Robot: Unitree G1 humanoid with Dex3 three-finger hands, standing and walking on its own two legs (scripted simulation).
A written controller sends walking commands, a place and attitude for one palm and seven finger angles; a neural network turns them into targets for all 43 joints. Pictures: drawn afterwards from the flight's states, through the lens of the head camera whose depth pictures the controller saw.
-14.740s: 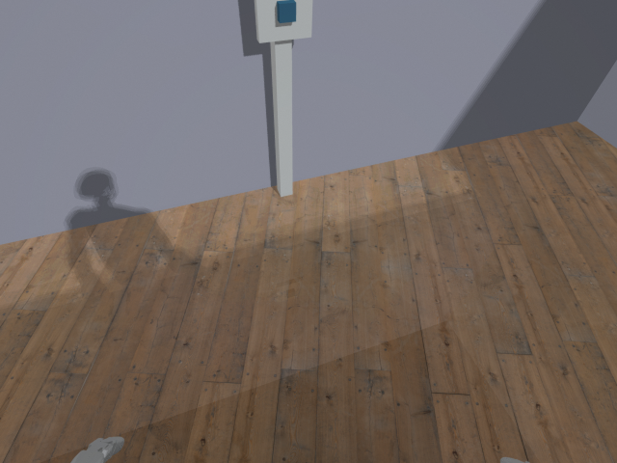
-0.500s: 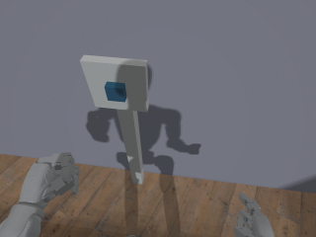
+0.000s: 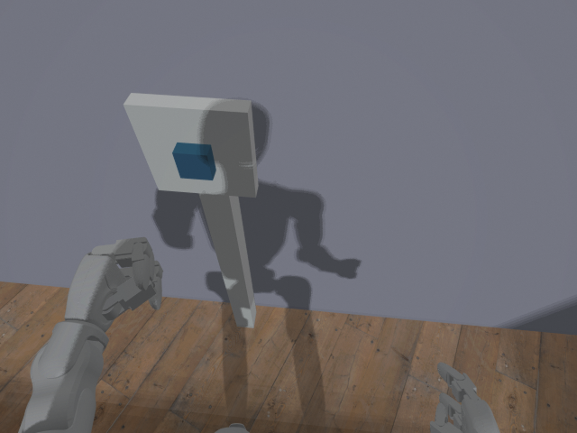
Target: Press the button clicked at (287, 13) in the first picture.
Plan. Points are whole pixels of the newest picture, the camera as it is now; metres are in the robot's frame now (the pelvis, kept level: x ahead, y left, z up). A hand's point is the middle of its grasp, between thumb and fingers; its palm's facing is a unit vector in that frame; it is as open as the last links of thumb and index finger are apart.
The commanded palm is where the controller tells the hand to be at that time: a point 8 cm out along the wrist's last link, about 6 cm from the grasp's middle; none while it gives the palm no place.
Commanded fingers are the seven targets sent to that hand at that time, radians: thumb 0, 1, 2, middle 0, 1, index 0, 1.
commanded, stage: aim a knuckle at the button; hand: left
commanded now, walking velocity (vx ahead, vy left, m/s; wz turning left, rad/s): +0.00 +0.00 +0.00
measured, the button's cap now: (195, 160) +0.50 +0.17 +0.09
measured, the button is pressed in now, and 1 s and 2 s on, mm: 0 0 0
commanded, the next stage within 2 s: press the button with the knuckle in 1.50 s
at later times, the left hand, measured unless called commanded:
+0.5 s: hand (186, 243) +0.36 +0.16 +0.06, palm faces -0.07 -1.00 -0.02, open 3.1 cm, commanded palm +0.34 +0.21 +0.07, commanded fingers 0.00 0.90 0.90 -1.30 -1.50 -1.30 -1.50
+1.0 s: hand (214, 220) +0.40 +0.13 +0.06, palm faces -0.07 -1.00 -0.02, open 3.1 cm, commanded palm +0.38 +0.19 +0.06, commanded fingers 0.00 0.90 0.90 -1.30 -1.50 -1.30 -1.50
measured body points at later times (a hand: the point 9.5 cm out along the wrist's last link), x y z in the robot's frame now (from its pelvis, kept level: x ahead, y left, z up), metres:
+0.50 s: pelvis +0.00 +0.00 +0.00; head +0.06 +0.00 +0.44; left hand +0.36 +0.22 +0.06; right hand +0.13 -0.25 -0.10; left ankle +0.02 +0.12 -0.70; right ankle -0.01 -0.11 -0.70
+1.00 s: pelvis +0.00 +0.00 -0.01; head +0.06 +0.00 +0.44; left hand +0.40 +0.19 +0.06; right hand +0.07 -0.26 -0.13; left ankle +0.02 +0.12 -0.70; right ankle -0.01 -0.11 -0.70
